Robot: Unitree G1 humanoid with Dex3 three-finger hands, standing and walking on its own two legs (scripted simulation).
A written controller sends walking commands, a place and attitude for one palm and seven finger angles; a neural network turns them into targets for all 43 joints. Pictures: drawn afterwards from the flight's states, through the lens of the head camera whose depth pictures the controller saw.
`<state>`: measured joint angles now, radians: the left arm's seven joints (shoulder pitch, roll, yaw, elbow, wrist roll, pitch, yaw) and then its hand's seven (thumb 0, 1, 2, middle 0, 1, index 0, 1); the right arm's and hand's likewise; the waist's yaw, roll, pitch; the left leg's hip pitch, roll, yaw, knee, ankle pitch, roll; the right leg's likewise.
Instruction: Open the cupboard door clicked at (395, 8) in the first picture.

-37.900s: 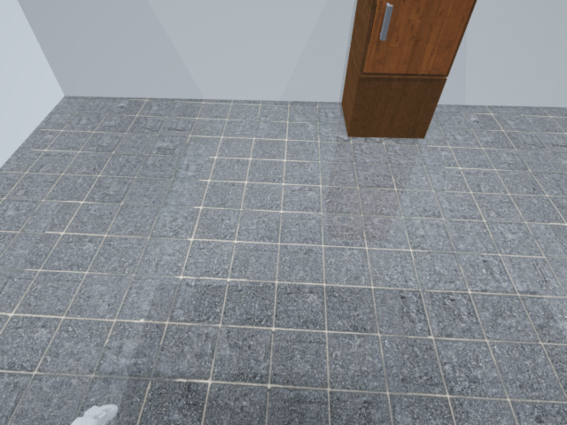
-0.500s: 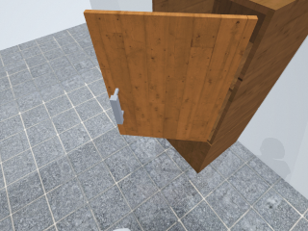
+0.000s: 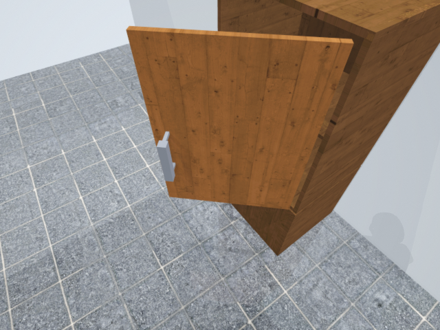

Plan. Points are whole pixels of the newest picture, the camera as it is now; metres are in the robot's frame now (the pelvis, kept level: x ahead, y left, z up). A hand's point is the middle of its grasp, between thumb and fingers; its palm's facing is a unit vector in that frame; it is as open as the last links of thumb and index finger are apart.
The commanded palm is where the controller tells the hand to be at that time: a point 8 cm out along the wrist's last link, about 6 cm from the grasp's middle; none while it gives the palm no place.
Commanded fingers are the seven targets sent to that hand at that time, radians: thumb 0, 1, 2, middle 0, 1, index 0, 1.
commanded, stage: come to a stop and stand still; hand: left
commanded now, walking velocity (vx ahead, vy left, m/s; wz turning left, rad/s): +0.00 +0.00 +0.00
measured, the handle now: (168, 156) +0.56 +0.19 -0.09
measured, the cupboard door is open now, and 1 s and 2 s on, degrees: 47 47 47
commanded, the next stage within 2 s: look again from close up in 0.52 s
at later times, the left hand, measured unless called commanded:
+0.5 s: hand out of the picture +0.03 +0.20 -0.17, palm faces +0.01 -0.98 -0.22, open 7.3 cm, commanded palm none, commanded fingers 0.00 0.90 0.90 -0.20 -0.30 -0.20 -0.30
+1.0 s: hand out of the picture +0.05 +0.20 -0.17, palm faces +0.01 -0.98 -0.21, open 7.4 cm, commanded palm none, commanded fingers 0.00 0.90 0.90 -0.20 -0.30 -0.20 -0.30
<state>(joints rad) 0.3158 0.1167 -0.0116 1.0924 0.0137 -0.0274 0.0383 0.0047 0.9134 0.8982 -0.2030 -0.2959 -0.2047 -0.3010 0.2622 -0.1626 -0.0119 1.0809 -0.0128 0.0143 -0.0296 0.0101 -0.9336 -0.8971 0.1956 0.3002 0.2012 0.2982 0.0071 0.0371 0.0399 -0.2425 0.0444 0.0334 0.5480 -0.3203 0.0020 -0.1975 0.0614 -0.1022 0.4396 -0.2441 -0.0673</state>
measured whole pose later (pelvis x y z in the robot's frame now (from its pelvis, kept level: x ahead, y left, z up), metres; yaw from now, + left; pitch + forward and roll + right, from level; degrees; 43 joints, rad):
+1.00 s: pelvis +0.03 +0.02 +0.00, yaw -1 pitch +0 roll +1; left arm 0.25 0.18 0.00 1.11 0.01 -0.02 0.03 0.00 0.90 0.90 -0.20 -0.30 -0.20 -0.30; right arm 0.21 -0.17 0.01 1.12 -0.02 -0.03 -0.04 0.00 -0.91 -0.90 0.20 0.30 0.20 0.30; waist 0.01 -0.01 0.03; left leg -0.13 -0.02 0.07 0.41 -0.28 0.03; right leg -0.15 0.00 -0.06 0.45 -0.30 -0.04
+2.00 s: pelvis -0.05 +0.02 -0.10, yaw +0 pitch +16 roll -3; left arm 0.18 0.32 0.25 0.21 -0.33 -0.31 -0.46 0.01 0.21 0.60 -0.25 -0.74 -0.26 -0.74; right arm 0.22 -0.18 0.05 0.56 0.04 -0.20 -0.06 0.01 -0.90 -0.90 0.20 0.30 0.21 0.30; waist -0.02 0.03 -0.12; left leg -1.00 0.03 0.01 1.24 -0.51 0.04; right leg -0.97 0.00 -0.13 1.18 -0.49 -0.05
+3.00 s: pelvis -0.04 +0.04 -0.10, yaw -1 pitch +20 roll -4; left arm 0.03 0.44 0.44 0.37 -0.39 -0.37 -0.61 -0.01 -0.50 0.30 -0.30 -1.20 -0.30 -1.20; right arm 0.26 -0.29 0.02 0.54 0.03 -0.20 -0.04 0.01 -0.90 -0.90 0.20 0.30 0.21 0.30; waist -0.02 0.02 -0.14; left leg -1.06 0.02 0.02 1.25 -0.54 0.06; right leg -1.01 0.00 -0.12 1.17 -0.50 -0.02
